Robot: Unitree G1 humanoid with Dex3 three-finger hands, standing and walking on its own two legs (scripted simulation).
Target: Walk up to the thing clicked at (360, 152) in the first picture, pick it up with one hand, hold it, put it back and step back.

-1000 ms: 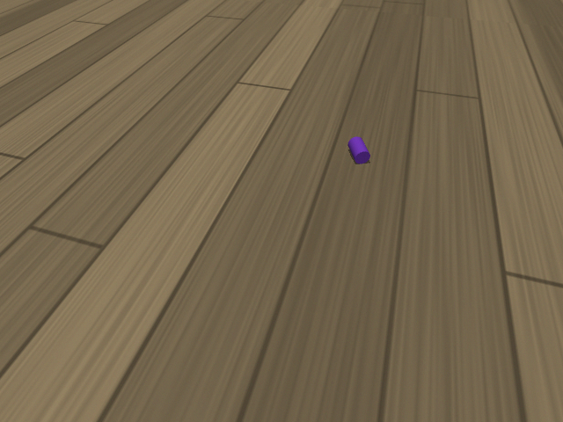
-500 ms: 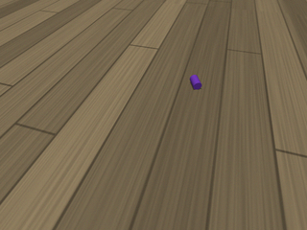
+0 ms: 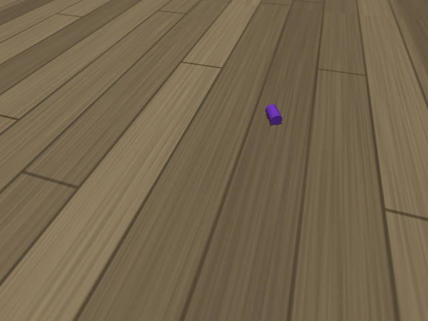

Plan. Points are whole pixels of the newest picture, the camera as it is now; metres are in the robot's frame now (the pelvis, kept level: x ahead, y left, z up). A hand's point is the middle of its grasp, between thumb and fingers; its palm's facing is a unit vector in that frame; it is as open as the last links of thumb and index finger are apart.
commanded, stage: stand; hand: left
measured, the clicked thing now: (273, 114) +1.61 -0.33 -0.74
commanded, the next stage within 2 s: walk up in 0.12 s
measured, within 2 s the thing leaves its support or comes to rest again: neither
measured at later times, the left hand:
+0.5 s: hand (127, 273) +0.25 +0.23 -0.13, palm faces -0.22 -0.83 -0.51, open 7.3 cm
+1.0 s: hand (180, 160) +0.62 +0.16 -0.16, palm faces -0.57 -0.66 -0.49, open 7.4 cm
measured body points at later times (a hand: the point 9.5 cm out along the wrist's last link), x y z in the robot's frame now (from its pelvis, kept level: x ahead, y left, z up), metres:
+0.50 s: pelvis +0.08 -0.05 -0.04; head +0.07 -0.09 +0.40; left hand +0.26 +0.28 -0.10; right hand +0.08 -0.41 -0.17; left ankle +0.02 +0.12 -0.71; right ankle +0.09 -0.18 -0.75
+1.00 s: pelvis +0.36 -0.03 -0.03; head +0.39 -0.04 +0.42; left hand +0.65 +0.20 -0.12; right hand +0.21 -0.34 -0.12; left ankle +0.47 +0.04 -0.75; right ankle +0.23 -0.12 -0.67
